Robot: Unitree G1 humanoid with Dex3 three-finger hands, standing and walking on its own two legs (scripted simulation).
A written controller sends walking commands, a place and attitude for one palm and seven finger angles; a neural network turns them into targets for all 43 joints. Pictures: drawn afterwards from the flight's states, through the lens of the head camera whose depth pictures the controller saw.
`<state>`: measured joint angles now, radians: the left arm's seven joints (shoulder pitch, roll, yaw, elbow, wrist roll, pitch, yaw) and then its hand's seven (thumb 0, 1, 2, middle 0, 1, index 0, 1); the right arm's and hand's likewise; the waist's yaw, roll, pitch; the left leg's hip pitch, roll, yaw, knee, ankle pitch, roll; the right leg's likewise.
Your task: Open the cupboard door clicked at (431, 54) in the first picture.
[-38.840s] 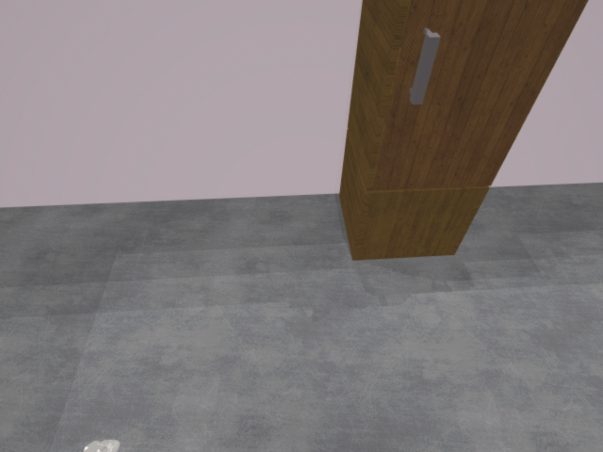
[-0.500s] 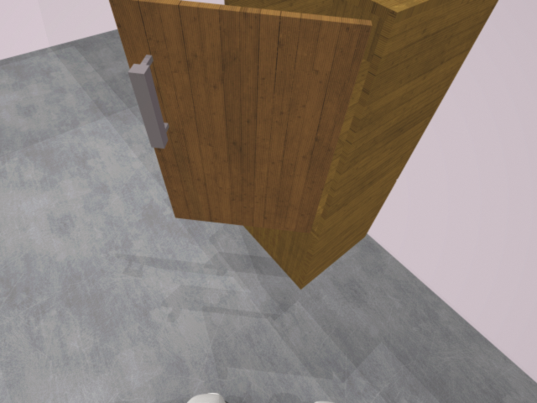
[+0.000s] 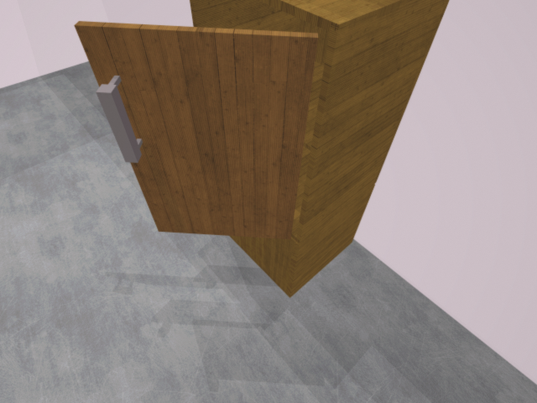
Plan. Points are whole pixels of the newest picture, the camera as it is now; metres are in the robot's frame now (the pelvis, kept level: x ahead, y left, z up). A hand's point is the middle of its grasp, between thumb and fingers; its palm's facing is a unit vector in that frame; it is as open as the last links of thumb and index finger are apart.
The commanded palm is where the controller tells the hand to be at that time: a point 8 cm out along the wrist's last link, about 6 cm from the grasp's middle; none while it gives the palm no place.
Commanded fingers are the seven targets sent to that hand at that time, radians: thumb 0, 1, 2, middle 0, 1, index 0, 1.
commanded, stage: come to a stop and stand still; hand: left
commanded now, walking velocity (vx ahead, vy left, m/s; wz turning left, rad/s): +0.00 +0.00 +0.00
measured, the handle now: (125, 120) +0.59 +0.32 +0.08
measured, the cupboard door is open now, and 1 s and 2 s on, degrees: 45 45 45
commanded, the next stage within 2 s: look again from close up in 0.24 s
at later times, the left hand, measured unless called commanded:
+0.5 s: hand out of the picture +0.00 +0.17 -0.18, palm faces +0.01 -0.98 -0.19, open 7.3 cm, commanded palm none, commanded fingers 0.00 0.90 0.90 -0.20 -0.30 -0.20 -0.30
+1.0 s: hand out of the picture -0.04 +0.21 -0.18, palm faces +0.02 -0.98 -0.19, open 7.4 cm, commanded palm none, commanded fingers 0.00 0.90 0.90 -0.20 -0.30 -0.20 -0.30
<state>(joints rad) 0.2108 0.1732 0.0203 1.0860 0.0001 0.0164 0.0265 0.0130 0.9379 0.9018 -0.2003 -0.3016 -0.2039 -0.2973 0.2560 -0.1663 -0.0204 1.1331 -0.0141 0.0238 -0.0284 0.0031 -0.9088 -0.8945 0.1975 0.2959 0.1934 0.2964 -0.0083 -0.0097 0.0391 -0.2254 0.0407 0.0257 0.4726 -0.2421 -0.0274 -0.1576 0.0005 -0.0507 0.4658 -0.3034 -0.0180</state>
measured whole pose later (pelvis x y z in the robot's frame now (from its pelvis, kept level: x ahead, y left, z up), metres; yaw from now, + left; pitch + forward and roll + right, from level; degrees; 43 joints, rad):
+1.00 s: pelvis -0.03 +0.04 +0.00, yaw +0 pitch -2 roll +0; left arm 0.35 0.18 -0.01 1.07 0.02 0.00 0.03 0.01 0.91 0.90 -0.20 -0.30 -0.20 -0.30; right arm 0.29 -0.16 0.00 1.08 -0.01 0.00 -0.01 0.00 -0.91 -0.89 0.20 0.30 0.20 0.30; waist 0.01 -0.03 0.01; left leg -0.24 -0.01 0.05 0.49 -0.21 0.03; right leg -0.18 -0.05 -0.03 0.48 -0.27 0.03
